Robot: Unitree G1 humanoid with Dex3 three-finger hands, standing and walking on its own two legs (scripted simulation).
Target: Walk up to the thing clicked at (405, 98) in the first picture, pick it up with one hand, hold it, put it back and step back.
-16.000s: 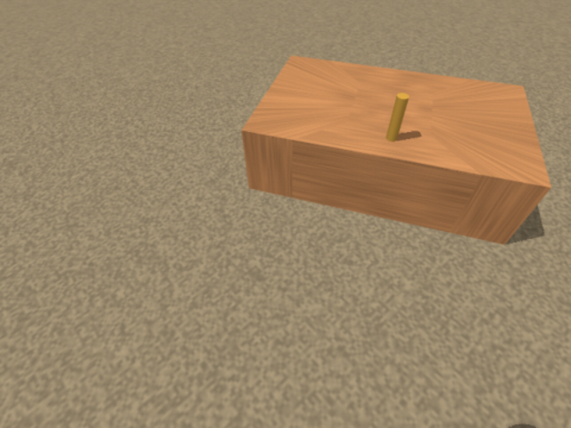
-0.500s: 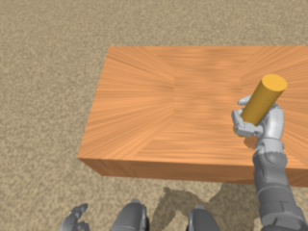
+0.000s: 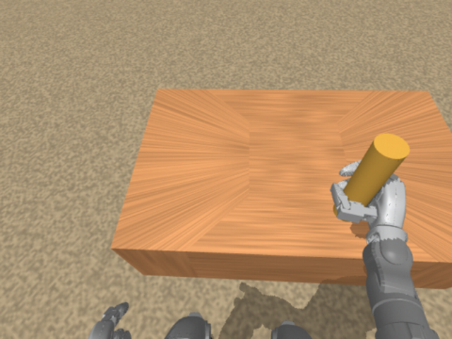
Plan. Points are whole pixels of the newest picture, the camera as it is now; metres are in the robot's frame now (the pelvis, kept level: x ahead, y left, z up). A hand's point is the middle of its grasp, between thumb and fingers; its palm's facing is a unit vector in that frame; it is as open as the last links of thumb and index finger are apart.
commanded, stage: lift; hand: right
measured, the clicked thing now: (364, 184) +0.36 -0.19 +0.07
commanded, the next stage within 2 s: hold in 0.14 s
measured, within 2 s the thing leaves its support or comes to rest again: neither
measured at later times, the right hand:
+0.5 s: hand (353, 196) +0.34 -0.18 +0.06, palm faces +0.18 +0.98 +0.00, open 6.2 cm
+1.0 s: hand (359, 199) +0.33 -0.18 +0.07, palm faces +0.18 +0.98 -0.01, open 6.2 cm
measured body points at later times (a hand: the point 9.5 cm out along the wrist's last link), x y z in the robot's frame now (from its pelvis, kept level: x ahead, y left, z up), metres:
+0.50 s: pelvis +0.00 +0.00 +0.01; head +0.06 -0.01 +0.46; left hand +0.13 +0.25 -0.10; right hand +0.33 -0.23 +0.06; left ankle +0.02 +0.13 -0.69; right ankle +0.00 -0.13 -0.69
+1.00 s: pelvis +0.00 +0.00 +0.02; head +0.04 -0.01 +0.47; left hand +0.13 +0.24 -0.09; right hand +0.32 -0.23 +0.07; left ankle +0.02 +0.13 -0.69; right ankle +0.00 -0.13 -0.69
